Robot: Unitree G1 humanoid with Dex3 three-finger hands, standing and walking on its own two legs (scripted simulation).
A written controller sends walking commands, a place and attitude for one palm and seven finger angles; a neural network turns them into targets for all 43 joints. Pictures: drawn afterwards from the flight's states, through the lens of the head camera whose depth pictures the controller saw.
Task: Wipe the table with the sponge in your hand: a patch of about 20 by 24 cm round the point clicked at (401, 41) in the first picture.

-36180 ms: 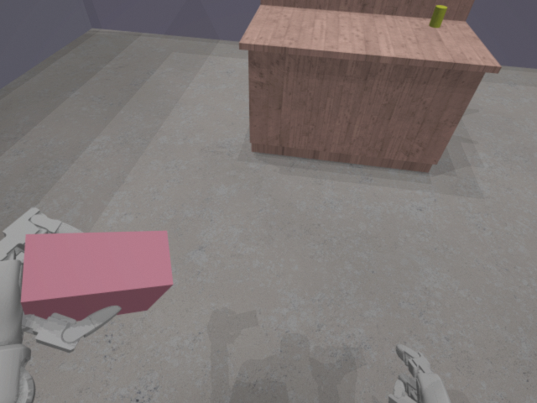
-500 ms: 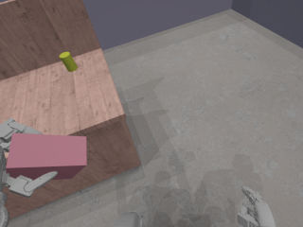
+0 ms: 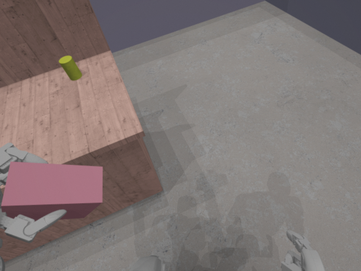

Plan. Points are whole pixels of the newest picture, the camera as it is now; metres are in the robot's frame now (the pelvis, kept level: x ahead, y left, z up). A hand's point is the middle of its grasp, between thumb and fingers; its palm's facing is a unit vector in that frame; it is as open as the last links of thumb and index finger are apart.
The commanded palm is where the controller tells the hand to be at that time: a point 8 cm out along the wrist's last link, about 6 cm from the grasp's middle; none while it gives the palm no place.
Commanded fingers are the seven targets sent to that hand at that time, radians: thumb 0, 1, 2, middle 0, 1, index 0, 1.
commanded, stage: shuffle to correct the standing spot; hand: left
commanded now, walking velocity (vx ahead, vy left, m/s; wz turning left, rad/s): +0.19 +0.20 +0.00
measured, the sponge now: (67, 194) +0.24 +0.20 +0.12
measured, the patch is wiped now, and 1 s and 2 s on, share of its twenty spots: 0.00 0.00 0.00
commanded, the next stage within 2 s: come to a stop and stand still in 1.16 s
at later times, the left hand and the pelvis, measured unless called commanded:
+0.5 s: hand out of the picture +0.28 +0.34 +0.15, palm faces +0.39 -0.78 -0.50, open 10.3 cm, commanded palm +0.24 +0.37 +0.17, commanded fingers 0.00 0.10 1.30 -1.20 -1.60 -1.20 -1.60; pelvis +0.07 +0.10 -0.04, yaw -2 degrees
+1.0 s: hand out of the picture +0.40 +0.41 +0.14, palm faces +0.32 -0.82 -0.47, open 10.3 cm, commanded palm +0.34 +0.45 +0.17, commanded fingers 0.00 0.10 1.30 -1.20 -1.60 -1.20 -1.60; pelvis +0.16 +0.18 -0.04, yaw -5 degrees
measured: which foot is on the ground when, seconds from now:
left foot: up 0.00-0.36, down 0.38-0.52, up 0.54-0.86, down 0.88-1.00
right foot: down 0.00-0.38, up 0.40-0.50, down 0.52-0.88, up 0.90-1.00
